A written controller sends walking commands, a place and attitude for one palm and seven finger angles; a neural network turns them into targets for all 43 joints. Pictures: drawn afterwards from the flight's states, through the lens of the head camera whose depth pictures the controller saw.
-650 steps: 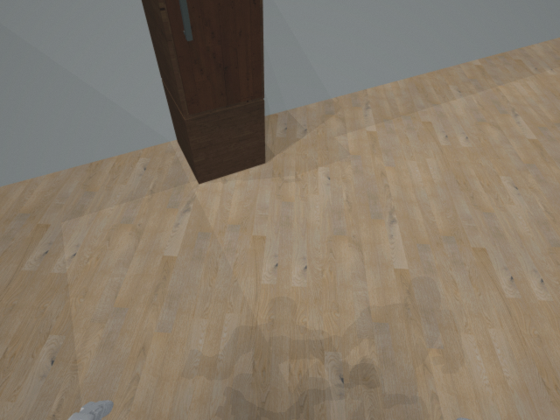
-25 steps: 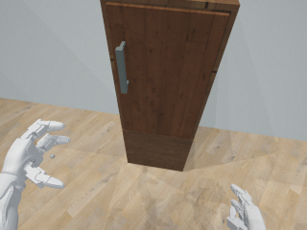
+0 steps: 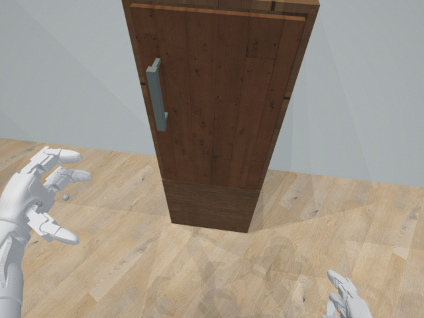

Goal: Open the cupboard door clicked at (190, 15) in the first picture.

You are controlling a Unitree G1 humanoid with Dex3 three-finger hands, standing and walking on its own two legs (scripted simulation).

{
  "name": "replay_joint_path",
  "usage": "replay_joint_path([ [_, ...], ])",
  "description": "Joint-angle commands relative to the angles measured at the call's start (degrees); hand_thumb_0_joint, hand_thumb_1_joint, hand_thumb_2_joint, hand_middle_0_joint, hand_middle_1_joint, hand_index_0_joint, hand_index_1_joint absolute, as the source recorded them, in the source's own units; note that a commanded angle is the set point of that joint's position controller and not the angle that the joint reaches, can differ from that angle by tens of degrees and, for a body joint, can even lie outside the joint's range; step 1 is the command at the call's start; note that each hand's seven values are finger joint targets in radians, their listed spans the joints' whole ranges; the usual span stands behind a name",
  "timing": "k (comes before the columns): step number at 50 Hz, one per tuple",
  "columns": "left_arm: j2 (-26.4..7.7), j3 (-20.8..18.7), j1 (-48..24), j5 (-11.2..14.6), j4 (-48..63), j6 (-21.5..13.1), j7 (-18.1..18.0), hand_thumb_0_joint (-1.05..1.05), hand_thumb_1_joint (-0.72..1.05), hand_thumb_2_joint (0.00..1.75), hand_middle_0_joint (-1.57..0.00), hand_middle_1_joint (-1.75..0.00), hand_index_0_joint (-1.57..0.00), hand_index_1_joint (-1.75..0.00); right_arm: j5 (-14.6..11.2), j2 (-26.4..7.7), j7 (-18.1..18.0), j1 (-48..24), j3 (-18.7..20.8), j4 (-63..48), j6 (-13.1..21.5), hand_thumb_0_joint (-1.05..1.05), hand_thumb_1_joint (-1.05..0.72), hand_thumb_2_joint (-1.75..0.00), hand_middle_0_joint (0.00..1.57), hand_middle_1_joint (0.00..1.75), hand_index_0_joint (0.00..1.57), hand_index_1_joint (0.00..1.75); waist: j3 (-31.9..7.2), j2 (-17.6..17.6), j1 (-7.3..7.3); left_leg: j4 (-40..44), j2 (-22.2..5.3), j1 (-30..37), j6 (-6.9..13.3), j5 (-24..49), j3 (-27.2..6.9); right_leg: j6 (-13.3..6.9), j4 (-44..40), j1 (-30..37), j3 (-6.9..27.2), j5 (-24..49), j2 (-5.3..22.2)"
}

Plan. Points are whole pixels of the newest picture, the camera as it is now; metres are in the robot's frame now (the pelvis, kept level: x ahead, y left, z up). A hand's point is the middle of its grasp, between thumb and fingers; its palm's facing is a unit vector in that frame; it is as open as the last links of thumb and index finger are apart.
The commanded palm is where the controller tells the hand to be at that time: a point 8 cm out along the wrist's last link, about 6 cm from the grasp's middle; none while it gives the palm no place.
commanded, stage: raise the hand with hooked fingers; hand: left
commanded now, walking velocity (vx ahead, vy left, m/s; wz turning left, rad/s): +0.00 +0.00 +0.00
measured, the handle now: (159, 96) +0.58 +0.17 +0.08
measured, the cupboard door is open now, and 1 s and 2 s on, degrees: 0 0 0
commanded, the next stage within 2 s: move the hooked fingers beside the handle in 0.24 s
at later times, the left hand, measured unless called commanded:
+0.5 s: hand (72, 192) +0.30 +0.26 +0.10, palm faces -0.03 -1.00 -0.01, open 14.0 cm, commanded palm +0.28 +0.31 +0.10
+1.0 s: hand (99, 152) +0.39 +0.25 +0.09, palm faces -0.08 -1.00 +0.00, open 14.0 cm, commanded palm +0.37 +0.30 +0.09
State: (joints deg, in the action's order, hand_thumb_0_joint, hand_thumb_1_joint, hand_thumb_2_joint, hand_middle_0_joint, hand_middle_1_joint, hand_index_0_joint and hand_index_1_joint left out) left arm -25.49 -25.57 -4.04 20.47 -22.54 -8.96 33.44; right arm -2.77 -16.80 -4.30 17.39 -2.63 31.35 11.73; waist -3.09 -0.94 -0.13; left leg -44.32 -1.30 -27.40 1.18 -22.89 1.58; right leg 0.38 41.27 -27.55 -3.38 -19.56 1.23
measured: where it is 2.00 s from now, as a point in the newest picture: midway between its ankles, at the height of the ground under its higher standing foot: outside the picture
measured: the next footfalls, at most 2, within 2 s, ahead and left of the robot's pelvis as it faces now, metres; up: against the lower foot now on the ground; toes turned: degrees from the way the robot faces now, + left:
none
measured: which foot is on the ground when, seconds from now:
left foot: down 0.00-1.00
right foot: down 0.00-1.00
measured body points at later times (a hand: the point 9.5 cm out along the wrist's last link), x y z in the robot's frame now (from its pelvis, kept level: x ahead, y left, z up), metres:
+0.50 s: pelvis -0.01 -0.01 +0.00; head +0.02 -0.01 +0.45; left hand +0.29 +0.32 +0.10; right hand +0.16 -0.26 -0.08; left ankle +0.00 +0.10 -0.71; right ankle +0.01 -0.13 -0.71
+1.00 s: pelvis +0.00 -0.01 -0.01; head +0.06 +0.00 +0.44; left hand +0.39 +0.30 +0.09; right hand +0.08 -0.28 -0.10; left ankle +0.00 +0.10 -0.71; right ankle +0.01 -0.13 -0.71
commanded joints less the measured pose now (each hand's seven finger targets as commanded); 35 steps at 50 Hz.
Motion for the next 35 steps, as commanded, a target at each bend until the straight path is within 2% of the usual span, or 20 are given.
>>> replay_joint_path([
  [1, -18.46, -7.62, -14.14, 1.6, 13.82, -5.33, -1.6, 0.0, -0.5, 0.3, -0.3, -1.2, -0.3, -1.2, -0.01, -7.59, -1.0, -2.94, 3.39, -8.31, 3.28, 0.0, -0.9, -0.9, 0.2, 0.3, 0.2, 0.3, -14.43, -6.0, 0.73, 7.22, 1.35, 7.31, -0.33, 18.37, -2.58, -2.21, -3.8, 7.01, 0.06, 13.55, -2.59],
  [4, -16.48, -5.22, -13.86, 0.97, 12.74, -4.38, -1.24, 0.0, -0.5, 0.3, -0.3, -1.2, -0.3, -1.2, -0.29, -7.42, -1.36, -3.2, 3.3, -7.99, 3.22, 0.0, -0.9, -0.9, 0.2, 0.3, 0.2, 0.3, -12.34, -7.94, 0.19, 7.6, 1.29, 7.24, -0.28, 16.43, -2.46, -2.08, -4.48, 5.69, 0.13, 12.22, -2.33],
  [7, -15.76, -4.33, -13.92, 1.45, 11.01, -3.11, -0.19, 0.0, -0.5, 0.3, -0.3, -1.2, -0.3, -1.2, -0.55, -7.69, -1.67, -3.3, 3.32, -7.99, 2.98, 0.0, -0.9, -0.9, 0.2, 0.3, 0.2, 0.3, -11.21, -4.67, -0.23, 7.5, 1.41, 6.06, 0.02, 14.74, -2.43, -1.85, -5.31, 5.76, 0.47, 11.44, -2.39],
  [10, -16.44, -5.34, -13.44, 2.09, 9.1, -2.79, 0.44, 0.0, -0.5, 0.3, -0.3, -1.2, -0.3, -1.2, -0.43, -8.02, -1.81, -3.24, 3.33, -8.01, 2.97, 0.0, -0.9, -0.9, 0.2, 0.3, 0.2, 0.3, -11.17, -1.46, -0.07, 6.74, 1.55, 4.96, 0.17, 15.35, -2.17, -1.81, -5.3, 6.72, 0.96, 12.49, -2.41],
  [11, -16.45, -5.17, -13.99, 2.09, 9.55, -3.05, 0.6, 0.0, -0.5, 0.3, -0.3, -1.2, -0.3, -1.2, -0.48, -7.87, -1.74, -3.53, 3.21, -7.97, 2.96, 0.0, -0.9, -0.9, 0.2, 0.3, 0.2, 0.3, -11.56, -2.94, 0.14, 6.88, 1.6, 5.0, 0.07, 15.6, -2.2, -1.85, -5.17, 7.04, 1.06, 12.87, -2.22],
  [14, -16.26, -5.39, -14.07, 2.08, 9.26, -3.65, 0.39, 0.0, -0.5, 0.3, -0.3, -1.2, -0.3, -1.2, -0.41, -7.77, -1.69, -3.49, 3.34, -8.09, 3.0, 0.0, -0.9, -0.9, 0.2, 0.3, 0.2, 0.3, -12.64, -1.71, 0.16, 6.72, 1.54, 5.26, 0.04, 16.05, -2.22, -1.66, -4.76, 6.92, 0.83, 13.5, -2.17],
  [17, -16.37, -5.34, -14.67, 2.27, 9.43, -4.32, 0.48, 0.0, -0.5, 0.3, -0.3, -1.2, -0.3, -1.2, -0.37, -7.59, -1.59, -3.76, 3.2, -8.13, 2.93, 0.0, -0.9, -0.9, 0.2, 0.3, 0.2, 0.3, -12.73, -2.67, 0.18, 6.38, 1.69, 4.78, 0.06, 15.29, -1.82, -1.68, -4.92, 7.42, 1.58, 12.95, -2.0],
  [19, -15.5, -3.16, -20.36, 1.44, 8.53, -4.51, 0.11, 0.0, -0.5, 0.3, -0.3, -1.2, -0.3, -1.2, -0.52, -7.7, -2.06, -3.47, 3.13, -7.38, 2.68, 0.0, -0.9, -0.9, 0.2, 0.3, 0.2, 0.3, -11.07, -3.64, -1.36, 6.6, 1.53, 4.98, 0.05, 12.81, -2.06, -1.56, -5.11, 4.4, 1.17, 10.17, -2.19],
  [20, -15.81, -2.79, -24.04, 1.63, 7.86, -4.56, 0.08, 0.0, -0.5, 0.3, -0.3, -1.2, -0.3, -1.2, -0.36, -7.74, -2.36, -3.37, 2.96, -6.99, 2.52, 0.0, -0.9, -0.9, 0.2, 0.3, 0.2, 0.3, -10.14, -3.5, -1.75, 6.02, 1.63, 4.44, 0.1, 12.08, -1.95, -1.67, -5.41, 4.18, 1.96, 9.31, -2.28],
  [21, -17.81, -3.88, -25.76, 1.06, 6.69, -4.71, -0.17, 0.0, -0.5, 0.3, -0.3, -1.2, -0.3, -1.2, -0.47, -7.96, -2.51, -2.91, 3.05, -6.55, 2.37, 0.0, -0.9, -0.9, 0.2, 0.3, 0.2, 0.3, -10.32, -3.51, -1.85, 6.36, 1.49, 4.03, 0.0, 11.09, -2.29, -1.59, -5.61, 4.13, 1.98, 7.94, -2.15],
  [22, -16.35, -2.66, -25.81, 0.77, 4.94, -4.63, -0.13, 0.0, -0.5, 0.3, -0.3, -1.2, -0.3, -1.2, -0.49, -7.8, -2.6, -2.89, 2.92, -6.58, 2.33, 0.0, -0.9, -0.9, 0.2, 0.3, 0.2, 0.3, -9.86, -3.64, -2.09, 6.42, 1.57, 4.14, 0.08, 9.98, -2.22, -1.59, -5.78, 3.13, 1.87, 6.71, -2.09],
  [25, -19.18, -3.48, -30.76, -0.2, 0.84, -4.95, -0.45, 0.0, -0.5, 0.3, -0.3, -1.2, -0.3, -1.2, -0.38, -8.37, -3.01, -2.05, 2.87, -5.56, 1.9, 0.0, -0.9, -0.9, 0.2, 0.3, 0.2, 0.3, -10.53, -2.05, -2.38, 5.62, 1.49, 2.52, 0.09, 9.49, -2.28, -1.63, -5.64, 3.53, 2.73, 5.63, -1.95],
  [27, -18.93, -2.42, -33.55, -0.97, 0.32, -5.64, -0.19, 0.0, -0.5, 0.3, -0.3, -1.2, -0.3, -1.2, -0.45, -8.13, -2.93, -1.78, 2.93, -5.33, 1.74, 0.0, -0.9, -0.9, 0.2, 0.3, 0.2, 0.3, -14.15, -4.46, -2.4, 5.55, 1.64, 3.85, 0.11, 10.86, -2.24, -1.65, -4.96, 4.41, 2.68, 7.52, -1.66],
  [29, -19.42, -2.8, -33.04, -1.18, -1.86, -5.9, -0.2, 0.0, -0.5, 0.3, -0.3, -1.2, -0.3, -1.2, -0.38, -8.12, -2.65, -1.59, 2.84, -5.39, 1.61, 0.0, -0.9, -0.9, 0.2, 0.3, 0.2, 0.3, -15.16, -5.28, -1.71, 5.47, 1.68, 3.63, -0.03, 11.81, -2.23, -1.81, -4.39, 5.03, 2.49, 8.95, -1.59],
  [30, -20.68, -3.8, -33.41, -1.05, -2.67, -5.99, -0.13, 0.0, -0.5, 0.3, -0.3, -1.2, -0.3, -1.2, -0.19, -8.37, -2.57, -1.19, 2.83, -5.52, 1.35, 0.0, -0.9, -0.9, 0.2, 0.3, 0.2, 0.3, -16.21, -4.3, -1.32, 5.09, 1.64, 3.27, -0.07, 12.83, -2.43, -2.08, -3.72, 5.93, 2.41, 9.82, -1.95],
  [31, -20.3, -3.2, -34.39, -1.16, -3.0, -6.09, -0.01, 0.0, -0.5, 0.3, -0.3, -1.2, -0.3, -1.2, -0.29, -8.22, -2.39, -1.19, 2.85, -5.52, 1.15, 0.0, -0.9, -0.9, 0.2, 0.3, 0.2, 0.3, -16.88, -4.61, -1.61, 5.06, 1.68, 3.07, -0.01, 12.93, -2.19, -1.83, -3.78, 6.13, 2.65, 10.51, -1.76],
  [33, -20.81, -3.5, -34.8, -1.51, -7.21, -5.66, -0.06, 0.0, -0.5, 0.3, -0.3, -1.2, -0.3, -1.2, -0.39, -8.6, -2.21, -0.5, 2.92, -5.2, 0.55, 0.0, -0.9, -0.9, 0.2, 0.3, 0.2, 0.3, -14.78, -3.04, -1.91, 5.16, 1.52, 1.11, -0.06, 11.84, -2.07, -1.68, -3.8, 4.85, 2.39, 9.85, -1.71],
  [35, -21.26, -3.95, -35.31, -1.49, -9.75, -5.48, -0.18, 0.0, -0.5, 0.3, -0.3, -1.2, -0.3, -1.2, -0.25, -8.84, -1.87, 0.03, 2.91, -5.57, 0.03, 0.0, -0.9, -0.9, 0.2, 0.3, 0.2, 0.3, -14.2, -2.31, -1.39, 5.11, 1.59, 0.06, -0.08, 12.08, -2.22, -1.99, -3.27, 4.85, 2.26, 9.74, -2.02],
])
